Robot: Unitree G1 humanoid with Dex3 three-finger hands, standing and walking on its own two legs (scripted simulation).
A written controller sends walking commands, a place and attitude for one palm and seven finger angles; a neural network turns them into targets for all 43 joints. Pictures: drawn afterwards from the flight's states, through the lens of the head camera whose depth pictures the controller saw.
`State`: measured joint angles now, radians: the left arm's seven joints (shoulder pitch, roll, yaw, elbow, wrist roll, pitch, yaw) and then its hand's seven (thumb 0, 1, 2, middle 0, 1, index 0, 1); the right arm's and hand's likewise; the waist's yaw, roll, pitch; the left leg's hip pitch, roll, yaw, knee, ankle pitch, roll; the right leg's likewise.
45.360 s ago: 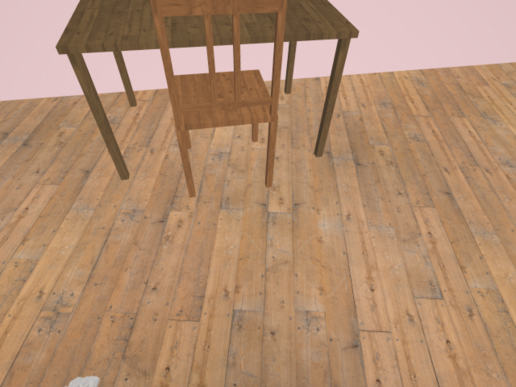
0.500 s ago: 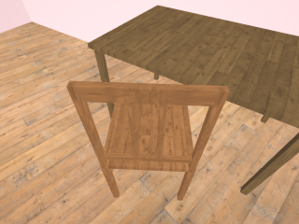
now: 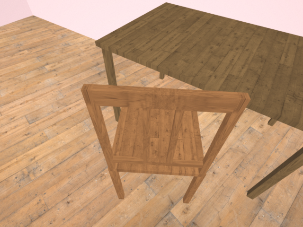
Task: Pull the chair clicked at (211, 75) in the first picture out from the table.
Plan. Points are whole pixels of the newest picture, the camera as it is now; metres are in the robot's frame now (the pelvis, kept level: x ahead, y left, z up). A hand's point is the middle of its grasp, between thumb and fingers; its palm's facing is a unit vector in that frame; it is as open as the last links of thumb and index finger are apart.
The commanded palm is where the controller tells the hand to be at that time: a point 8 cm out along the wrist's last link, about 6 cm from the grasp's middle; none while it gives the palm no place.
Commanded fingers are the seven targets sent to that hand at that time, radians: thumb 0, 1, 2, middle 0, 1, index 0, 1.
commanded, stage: look again from close up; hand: left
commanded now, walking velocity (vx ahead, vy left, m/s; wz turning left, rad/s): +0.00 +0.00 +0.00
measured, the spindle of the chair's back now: (146, 137) +0.41 +0.05 -0.07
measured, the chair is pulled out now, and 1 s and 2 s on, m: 0.20 0.20 0.20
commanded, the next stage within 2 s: raise the hand toward the chair's back in 0.24 s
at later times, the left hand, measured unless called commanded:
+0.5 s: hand (83, 222) +0.15 +0.19 -0.07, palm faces +0.22 -0.96 -0.19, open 7.5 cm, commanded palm +0.10 +0.21 -0.07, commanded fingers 0.00 0.69 0.81 -0.18 -0.27 -0.18 -0.27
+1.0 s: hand (98, 223) +0.15 +0.15 -0.07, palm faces +0.02 -1.00 -0.09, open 11.3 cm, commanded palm +0.12 +0.21 -0.05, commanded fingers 0.00 0.11 0.56 -0.12 -0.18 -0.12 -0.18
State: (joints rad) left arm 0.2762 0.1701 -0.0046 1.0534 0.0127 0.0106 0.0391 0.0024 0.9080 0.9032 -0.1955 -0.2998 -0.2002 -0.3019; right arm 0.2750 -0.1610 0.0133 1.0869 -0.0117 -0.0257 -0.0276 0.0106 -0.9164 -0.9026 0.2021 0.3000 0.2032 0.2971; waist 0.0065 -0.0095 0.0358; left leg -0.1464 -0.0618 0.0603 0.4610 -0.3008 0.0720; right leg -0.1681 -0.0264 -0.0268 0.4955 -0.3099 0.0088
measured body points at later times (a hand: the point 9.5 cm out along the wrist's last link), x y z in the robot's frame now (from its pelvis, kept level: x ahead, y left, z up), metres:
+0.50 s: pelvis -0.02 -0.02 -0.01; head +0.02 -0.02 +0.44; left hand +0.13 +0.24 -0.05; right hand +0.06 -0.26 -0.13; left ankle -0.03 +0.07 -0.74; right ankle -0.03 -0.12 -0.74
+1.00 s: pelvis -0.05 -0.07 -0.12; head +0.05 -0.06 +0.32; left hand +0.14 +0.20 -0.06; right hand +0.18 -0.27 -0.20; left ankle -0.03 +0.07 -0.74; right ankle -0.03 -0.13 -0.74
